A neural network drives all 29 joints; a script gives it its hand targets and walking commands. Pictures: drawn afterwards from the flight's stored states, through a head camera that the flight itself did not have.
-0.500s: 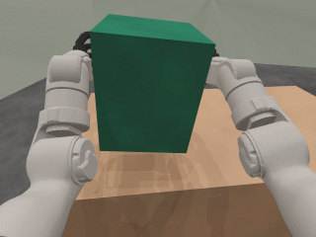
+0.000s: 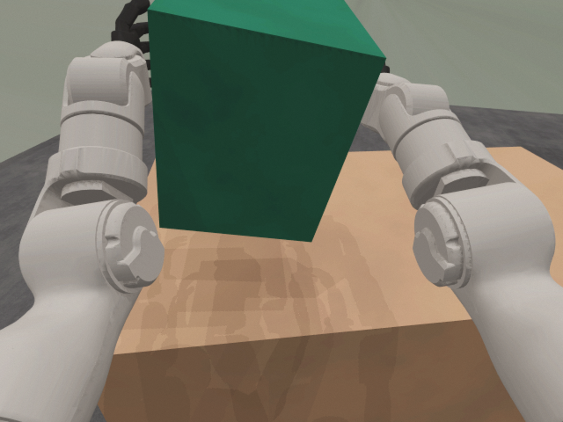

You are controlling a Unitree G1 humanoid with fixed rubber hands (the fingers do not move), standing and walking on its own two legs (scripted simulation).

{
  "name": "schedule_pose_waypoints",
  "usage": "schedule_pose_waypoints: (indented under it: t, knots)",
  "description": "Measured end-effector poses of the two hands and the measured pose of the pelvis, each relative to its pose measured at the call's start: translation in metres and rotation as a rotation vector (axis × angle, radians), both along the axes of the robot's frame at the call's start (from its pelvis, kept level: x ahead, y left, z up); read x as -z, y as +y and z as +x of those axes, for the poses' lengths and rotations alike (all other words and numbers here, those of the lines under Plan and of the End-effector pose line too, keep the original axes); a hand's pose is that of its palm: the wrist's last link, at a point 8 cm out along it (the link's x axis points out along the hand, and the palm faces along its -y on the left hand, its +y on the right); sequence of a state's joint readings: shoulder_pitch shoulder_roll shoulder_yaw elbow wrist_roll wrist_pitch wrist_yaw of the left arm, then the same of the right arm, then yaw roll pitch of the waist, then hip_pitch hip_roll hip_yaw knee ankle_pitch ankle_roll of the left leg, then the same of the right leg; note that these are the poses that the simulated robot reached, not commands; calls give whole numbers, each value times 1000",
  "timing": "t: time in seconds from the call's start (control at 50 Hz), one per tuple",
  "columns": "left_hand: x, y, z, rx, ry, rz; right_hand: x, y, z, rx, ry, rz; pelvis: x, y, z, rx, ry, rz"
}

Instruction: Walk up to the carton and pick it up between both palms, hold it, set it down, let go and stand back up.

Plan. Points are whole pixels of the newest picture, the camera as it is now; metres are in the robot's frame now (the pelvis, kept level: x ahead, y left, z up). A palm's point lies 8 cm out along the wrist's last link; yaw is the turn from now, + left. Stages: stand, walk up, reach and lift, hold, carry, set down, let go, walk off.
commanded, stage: set down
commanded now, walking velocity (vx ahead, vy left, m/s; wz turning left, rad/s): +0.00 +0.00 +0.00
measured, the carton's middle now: (253, 110) +0.39 +0.02 +0.34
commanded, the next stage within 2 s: none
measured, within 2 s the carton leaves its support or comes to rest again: neither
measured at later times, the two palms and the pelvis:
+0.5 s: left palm (148, 121) +0.41 +0.16 +0.32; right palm (357, 141) +0.41 -0.13 +0.28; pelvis +0.00 -0.01 +0.00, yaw +1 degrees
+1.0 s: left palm (150, 143) +0.41 +0.16 +0.28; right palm (348, 157) +0.43 -0.12 +0.25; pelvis +0.00 -0.01 +0.00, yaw +1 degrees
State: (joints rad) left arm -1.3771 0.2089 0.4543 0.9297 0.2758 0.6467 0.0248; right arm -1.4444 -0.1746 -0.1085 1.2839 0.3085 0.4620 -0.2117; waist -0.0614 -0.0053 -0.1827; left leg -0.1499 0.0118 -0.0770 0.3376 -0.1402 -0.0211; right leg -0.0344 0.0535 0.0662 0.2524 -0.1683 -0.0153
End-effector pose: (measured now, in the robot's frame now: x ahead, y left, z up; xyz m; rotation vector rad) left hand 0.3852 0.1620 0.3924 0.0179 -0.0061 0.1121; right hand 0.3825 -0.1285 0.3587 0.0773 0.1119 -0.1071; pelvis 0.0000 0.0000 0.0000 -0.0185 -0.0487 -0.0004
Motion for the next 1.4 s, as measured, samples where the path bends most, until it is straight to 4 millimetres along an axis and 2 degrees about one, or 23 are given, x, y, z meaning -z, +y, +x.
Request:
schedule_pose_waypoints:
  t: [0.08, 0.22, 0.3, 0.4, 0.64, 0.94, 1.4]
  knots:
    - [12, 4, 5, -12, 0, 13, 18, 4, 9, -15, 3, -16, 0, -2, 2, -3, -12, 0]
    - [52, 7, 13, -33, 27, 19, 61, 9, 21, -38, 25, -41, 0, -7, 2, -20, -16, -3]
    - [67, 6, 16, -42, 29, 15, 75, 8, 26, -44, 25, -56, 0, -9, 1, -30, -4, -6]
    - [75, 2, 19, -48, 41, 8, 79, 3, 28, -41, 36, -44, 1, -9, 0, -30, 12, -7]
    - [77, -3, 22, -67, 65, -1, 77, -2, 35, -49, 57, -34, 0, -7, 4, -8, 19, 1]
    - [106, 2, 25, -97, 90, -1, 106, 4, 45, -78, 80, -50, 0, -12, 4, -14, 32, -1]
    - [126, -3, 29, -123, 112, -12, 127, -1, 54, -104, 98, -50, 0, -17, 6, -5, 48, 5]
